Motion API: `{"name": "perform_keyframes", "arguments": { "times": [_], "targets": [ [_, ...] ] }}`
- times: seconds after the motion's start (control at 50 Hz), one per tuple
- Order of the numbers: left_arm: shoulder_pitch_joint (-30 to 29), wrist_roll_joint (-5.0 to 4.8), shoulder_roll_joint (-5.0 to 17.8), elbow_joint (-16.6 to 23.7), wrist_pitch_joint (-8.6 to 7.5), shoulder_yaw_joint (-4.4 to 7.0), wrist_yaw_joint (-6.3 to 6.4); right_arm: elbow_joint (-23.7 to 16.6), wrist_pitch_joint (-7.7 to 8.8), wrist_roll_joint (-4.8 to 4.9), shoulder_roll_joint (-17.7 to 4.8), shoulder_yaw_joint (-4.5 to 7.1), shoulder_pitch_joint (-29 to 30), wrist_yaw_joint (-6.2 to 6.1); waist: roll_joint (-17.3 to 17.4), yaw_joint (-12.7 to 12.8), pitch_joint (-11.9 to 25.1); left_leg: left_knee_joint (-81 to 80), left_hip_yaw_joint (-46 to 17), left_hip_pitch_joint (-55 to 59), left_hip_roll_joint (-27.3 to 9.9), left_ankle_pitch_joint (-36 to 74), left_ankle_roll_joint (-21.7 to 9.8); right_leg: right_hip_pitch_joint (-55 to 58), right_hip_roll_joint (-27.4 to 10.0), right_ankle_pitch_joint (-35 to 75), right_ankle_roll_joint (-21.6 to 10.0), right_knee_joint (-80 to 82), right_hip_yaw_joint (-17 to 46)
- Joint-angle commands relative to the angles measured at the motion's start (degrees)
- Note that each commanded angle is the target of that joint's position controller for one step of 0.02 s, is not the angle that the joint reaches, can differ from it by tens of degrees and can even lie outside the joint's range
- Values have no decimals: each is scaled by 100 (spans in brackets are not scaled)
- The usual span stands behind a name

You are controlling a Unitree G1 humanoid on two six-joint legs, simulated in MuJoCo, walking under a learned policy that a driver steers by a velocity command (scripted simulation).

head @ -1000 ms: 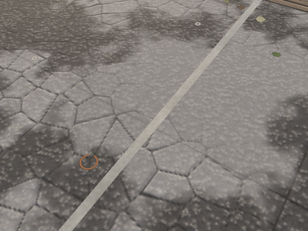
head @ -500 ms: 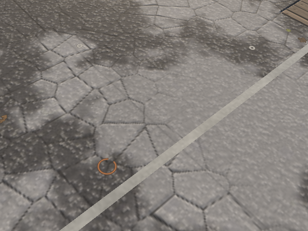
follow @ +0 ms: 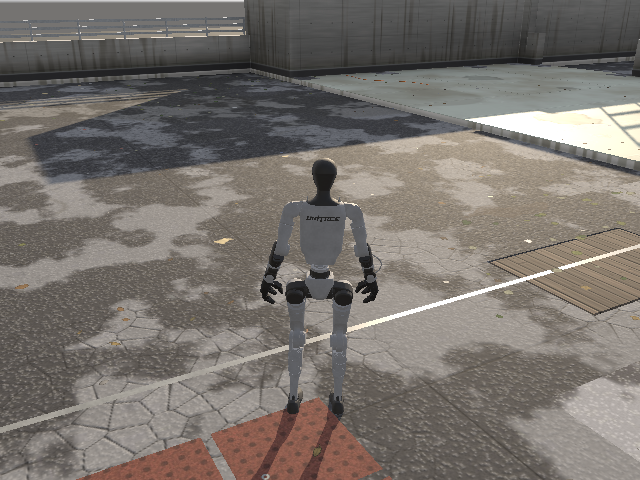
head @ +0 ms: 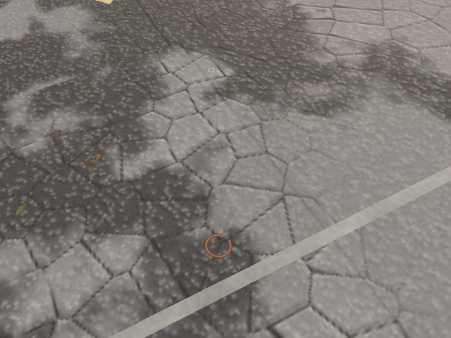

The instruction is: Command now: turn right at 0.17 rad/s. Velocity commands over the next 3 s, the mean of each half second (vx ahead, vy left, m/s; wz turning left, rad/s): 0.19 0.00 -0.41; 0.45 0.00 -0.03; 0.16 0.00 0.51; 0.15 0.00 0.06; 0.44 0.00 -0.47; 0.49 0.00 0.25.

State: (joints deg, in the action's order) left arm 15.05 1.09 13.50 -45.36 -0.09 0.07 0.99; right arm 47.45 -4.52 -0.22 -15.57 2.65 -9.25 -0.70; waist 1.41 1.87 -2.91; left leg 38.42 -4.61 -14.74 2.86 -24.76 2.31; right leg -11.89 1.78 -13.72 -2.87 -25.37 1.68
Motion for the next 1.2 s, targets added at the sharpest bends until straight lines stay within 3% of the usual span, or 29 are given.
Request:
{"name": "perform_keyframes", "arguments": {
  "times": [0.02,0.06,0.08,0.1,0.12,0.16,0.22,0.28,0.38,0.44,0.46,0.48,0.5,0.52,0.56,0.58,0.62,0.66,0.76,0.88,0.92,0.96,0.98,1.0,1.02,1.04,1.08,1.12,1.2],
  "targets": [
    [174,-48,1268,92,11,384,-35,-167,134,72,-467,69,-295,-160,-1225,-171,448,-1270,408,33,156,569,-144,905,-1161,4023,-724,66,1536],
    [21,-112,1151,144,15,390,-35,-71,285,-11,-641,94,-546,-242,-876,-303,676,-2048,87,1237,-296,1688,-338,110,-1023,3108,-389,-127,1583],
    [-11,-150,858,260,-5,326,-52,-107,352,-121,-923,134,-634,-284,-191,-300,878,-2045,-573,1945,-1155,2252,-570,-629,-722,1749,-173,-605,1295],
    [-83,-200,574,371,29,273,-28,-61,308,-52,-1327,241,-340,-256,1096,-185,510,-1925,-1103,1620,-1905,3809,-1188,-1284,179,-387,-19,-1147,295],
    [-98,-84,860,263,111,362,32,-157,325,-43,-958,175,-306,-227,1082,-400,506,-1974,-1283,1444,-2410,4392,-1721,-1420,218,-2019,32,-2414,-8],
    [-21,12,970,133,230,481,-30,-215,346,-136,-620,82,-248,-176,506,-302,232,-2389,-905,1154,-2085,2385,-1655,-1773,-32,-1761,65,-3455,103],
    [-351,68,835,246,271,473,-299,-168,433,-144,-666,97,-276,-193,899,-383,-303,-2994,-637,1230,-1641,52,-1338,-2326,-164,-1016,209,-3131,2],
    [-643,84,699,365,231,442,-431,-66,601,-146,-761,149,-553,-147,576,-493,-281,-3042,-416,1474,-1795,307,-1366,-2314,-263,-754,297,-2514,-119],
    [-1026,38,696,644,195,409,-571,-25,772,-185,-1036,269,-627,-11,713,-506,-290,-2912,151,891,-1883,222,-1254,-1358,-309,-826,44,-1426,-546],
    [-502,72,709,548,112,426,-556,-36,745,-116,-1150,323,-508,35,487,-116,-205,-2196,581,279,-1860,589,-1086,-196,-37,-511,-196,-666,-872],
    [115,119,825,324,54,495,-508,-55,738,-111,-1064,288,-507,42,150,157,71,-1275,929,-151,-1660,1198,-965,714,197,-546,-299,-460,-860],
    [1102,168,1202,23,-14,649,-413,-132,734,-168,-777,183,-518,62,-871,570,613,606,1533,-794,-1235,1391,-703,1786,-315,-1310,-502,133,155],
    [1550,85,1980,103,-91,784,-336,-715,772,-196,-224,17,-47,145,-2506,684,762,2424,1446,-2782,-214,-896,-378,2450,-2093,-3048,-1234,1507,3770],
    [1302,1,1702,116,-77,695,-309,-675,766,-299,-646,97,185,166,-1333,598,379,3000,377,-3268,-418,-726,-462,2101,-2183,-2928,-1437,1685,4037],
    [634,9,1292,246,-75,577,-261,-528,875,-136,-771,122,-25,277,-520,99,-184,2658,263,-2907,-841,469,-518,1261,-1696,-1308,-1206,1467,2724],
    [425,-19,1227,316,-108,549,-226,-446,876,-181,-756,123,-155,276,-433,-50,-163,2371,287,-2615,-898,725,-462,1090,-1422,-547,-1085,1487,2290],
    [298,-36,995,300,-241,443,-192,-172,754,-264,-650,75,-601,311,-543,-234,139,2255,500,-2156,-882,1162,-328,1044,-1150,1034,-956,1529,1520],
    [496,-76,977,147,-355,424,-197,-152,659,-232,-578,59,-518,324,-488,-250,141,2181,619,-2223,-878,1389,-254,1075,-1089,1949,-930,1577,1092],
    [929,-16,840,-166,-421,349,-173,-427,609,-142,-416,-11,439,361,-462,18,-237,1409,704,-2802,-773,2050,-315,1280,-1021,2577,-717,1813,366],
    [1007,30,767,-498,-502,263,-29,-660,662,-127,-252,-120,1013,413,-399,58,-472,-187,966,-2154,-344,2439,-717,1640,-1258,3809,-484,1928,-313],
    [918,56,887,-563,-510,264,37,-574,663,-130,-328,-89,668,356,-532,-135,-141,-370,1227,-1486,9,2065,-933,1950,-1298,5792,-339,1232,-520],
    [799,146,1066,-588,-423,309,109,-214,700,-139,-546,9,-516,288,-682,-623,498,-521,1286,-502,369,1575,-1126,2156,-1272,7048,-189,-533,-663],
    [670,91,1165,-548,-389,330,122,24,770,-205,-653,72,-1345,248,-608,-997,862,-1073,1089,538,329,2046,-1263,1640,-1155,6387,-110,-1890,-788],
    [610,17,1011,-337,-440,268,107,113,779,-290,-1081,211,-2044,168,-53,-1224,1451,-1040,-284,1905,-795,2614,-1670,389,-743,3910,-23,-3880,-961],
    [1105,-155,538,-135,-469,214,23,-43,708,-197,-1571,357,-1654,134,1506,-591,2133,-1255,-3485,3520,-2506,4838,-2911,-1978,650,-1736,365,-6295,-576],
    [805,30,905,-139,-467,243,33,-67,699,111,-1460,404,-1375,173,153,-615,2128,-1443,-3157,3139,-2293,5288,-2926,-2256,201,-1300,232,-6408,363],
    [288,-2,839,18,-518,207,11,-160,668,48,-803,243,-768,115,-444,-328,676,-1813,-1824,1449,-1867,5499,-2456,-2263,-293,-767,240,-5573,241],
    [233,137,776,90,-290,195,-18,-150,665,48,-577,159,-605,77,-443,-77,332,-2094,-1194,520,-1345,5481,-2095,-1828,-444,-741,372,-4827,196],
    [304,115,577,199,-24,156,-7,-159,703,-22,-934,248,-692,122,-134,49,604,-1994,-776,132,-967,6218,-1873,-1592,-371,-418,593,-3878,-17]
  ]
}}
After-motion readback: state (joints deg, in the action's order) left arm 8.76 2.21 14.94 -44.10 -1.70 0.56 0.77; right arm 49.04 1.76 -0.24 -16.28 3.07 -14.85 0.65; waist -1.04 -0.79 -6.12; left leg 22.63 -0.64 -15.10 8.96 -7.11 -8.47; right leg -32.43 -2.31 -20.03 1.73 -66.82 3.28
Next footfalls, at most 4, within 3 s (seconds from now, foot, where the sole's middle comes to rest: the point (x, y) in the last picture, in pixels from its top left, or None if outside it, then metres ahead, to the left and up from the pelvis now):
0.06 left None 0.00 0.11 -0.78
0.46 right None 0.08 -0.15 -0.78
1.00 left None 0.45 -0.13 -0.78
1.58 right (360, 314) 0.55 -0.30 -0.78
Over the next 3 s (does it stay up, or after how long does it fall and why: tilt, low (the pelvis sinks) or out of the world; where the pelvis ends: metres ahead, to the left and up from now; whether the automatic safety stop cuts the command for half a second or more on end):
stays up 0.99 -0.31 -0.03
